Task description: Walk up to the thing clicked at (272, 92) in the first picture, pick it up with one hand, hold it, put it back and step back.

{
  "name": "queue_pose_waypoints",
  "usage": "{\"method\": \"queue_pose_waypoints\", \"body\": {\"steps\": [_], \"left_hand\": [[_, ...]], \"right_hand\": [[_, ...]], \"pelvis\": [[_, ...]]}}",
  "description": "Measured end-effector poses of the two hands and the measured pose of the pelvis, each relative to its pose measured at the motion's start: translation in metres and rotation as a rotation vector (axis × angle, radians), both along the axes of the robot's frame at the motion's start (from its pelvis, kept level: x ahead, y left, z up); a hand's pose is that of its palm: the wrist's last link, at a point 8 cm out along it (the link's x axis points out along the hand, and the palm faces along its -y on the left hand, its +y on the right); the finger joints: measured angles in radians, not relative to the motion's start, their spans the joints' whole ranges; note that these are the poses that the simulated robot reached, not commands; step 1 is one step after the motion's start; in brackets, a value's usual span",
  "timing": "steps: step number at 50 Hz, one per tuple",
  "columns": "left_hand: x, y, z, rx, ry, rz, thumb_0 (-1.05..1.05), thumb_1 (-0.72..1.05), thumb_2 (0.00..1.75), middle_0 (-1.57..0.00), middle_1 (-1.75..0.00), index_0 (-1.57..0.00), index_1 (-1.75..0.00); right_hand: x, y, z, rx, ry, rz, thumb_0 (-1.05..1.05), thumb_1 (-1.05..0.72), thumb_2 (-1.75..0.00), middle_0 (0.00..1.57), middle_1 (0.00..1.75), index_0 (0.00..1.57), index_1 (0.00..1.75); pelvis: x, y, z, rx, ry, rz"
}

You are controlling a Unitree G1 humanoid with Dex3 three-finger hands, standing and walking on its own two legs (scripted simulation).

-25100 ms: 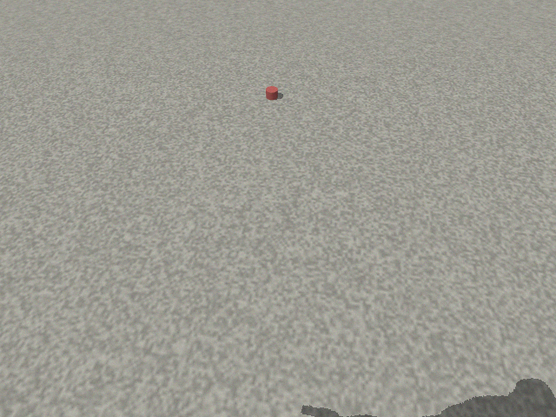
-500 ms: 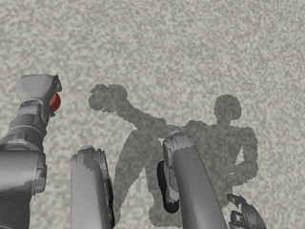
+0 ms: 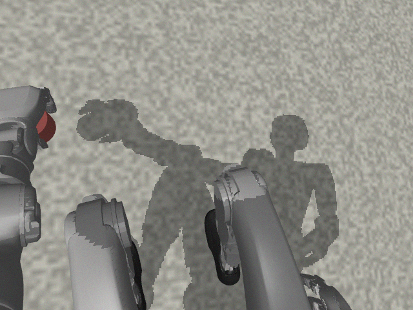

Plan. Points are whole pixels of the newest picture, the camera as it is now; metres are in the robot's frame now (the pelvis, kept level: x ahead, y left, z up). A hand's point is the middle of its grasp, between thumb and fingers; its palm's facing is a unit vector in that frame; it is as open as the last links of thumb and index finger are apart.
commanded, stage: crouch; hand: left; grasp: from above
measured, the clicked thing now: (30, 123) +0.49 +0.27 -0.19
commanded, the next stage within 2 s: lower in 0.20 s
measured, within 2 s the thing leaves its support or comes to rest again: rests again in 1.54 s
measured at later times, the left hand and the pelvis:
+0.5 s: hand (38, 127) +0.49 +0.26 -0.21, palm faces -0.49 -0.06 -0.87, open 9.2 cm; pelvis +0.00 +0.00 -0.02, yaw -2 degrees
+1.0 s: hand (52, 131) +0.49 +0.25 -0.27, palm faces -0.49 -0.07 -0.87, open 9.2 cm; pelvis +0.01 +0.00 -0.05, yaw -4 degrees
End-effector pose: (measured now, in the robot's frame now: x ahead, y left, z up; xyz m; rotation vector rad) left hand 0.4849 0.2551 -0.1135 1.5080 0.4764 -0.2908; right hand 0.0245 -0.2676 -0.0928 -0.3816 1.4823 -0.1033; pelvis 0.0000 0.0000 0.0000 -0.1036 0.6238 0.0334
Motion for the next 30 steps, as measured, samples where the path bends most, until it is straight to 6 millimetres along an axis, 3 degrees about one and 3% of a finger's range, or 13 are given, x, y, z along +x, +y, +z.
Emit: {"method": "queue_pose_waypoints", "body": {"steps": [21, 30], "left_hand": [[0.009, 0.003, -0.030, 0.004, 0.010, 0.003, -0.02, -0.03, 0.61, -0.58, -0.73, -0.76, -0.72], [0.010, 0.003, -0.053, -0.011, 0.019, -0.013, -0.02, -0.03, 0.61, -0.58, -0.73, -0.76, -0.72]], "right_hand": [[0.000, -0.002, -0.013, 0.000, 0.027, 0.035, 0.00, -0.91, -0.90, 0.20, 0.30, 0.21, 0.29], [-0.001, -0.002, -0.017, -0.014, 0.034, 0.063, 0.00, -0.91, -0.90, 0.20, 0.30, 0.21, 0.29]], "pelvis": [[0.003, 0.000, -0.020, -0.018, -0.009, -0.010], [0.004, 0.001, -0.031, -0.031, -0.025, -0.017]]}}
